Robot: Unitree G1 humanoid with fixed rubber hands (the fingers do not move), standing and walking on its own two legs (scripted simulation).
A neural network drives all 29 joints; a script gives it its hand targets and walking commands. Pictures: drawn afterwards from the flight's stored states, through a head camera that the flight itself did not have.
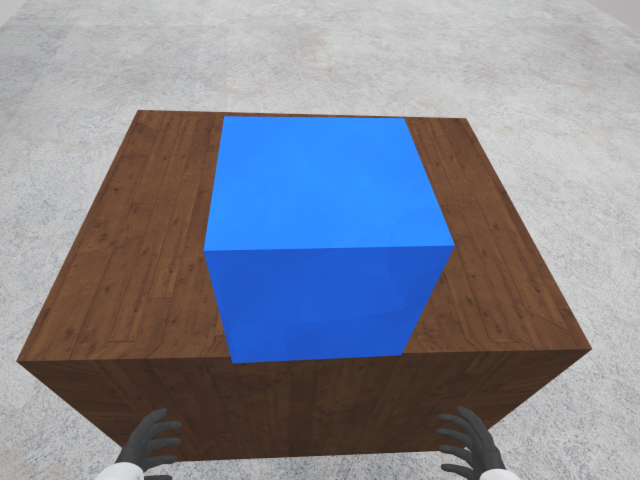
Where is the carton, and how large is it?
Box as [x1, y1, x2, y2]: [204, 116, 454, 362]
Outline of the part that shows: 224,116 205,238 204,253 232,362 401,354 454,246 403,118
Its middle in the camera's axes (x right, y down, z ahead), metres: +0.00 +0.00 +0.60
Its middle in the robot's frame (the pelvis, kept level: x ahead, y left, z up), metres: +0.45 +0.03 +0.02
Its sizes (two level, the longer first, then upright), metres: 0.269 0.255 0.274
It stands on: a pedestal, 0.67 m high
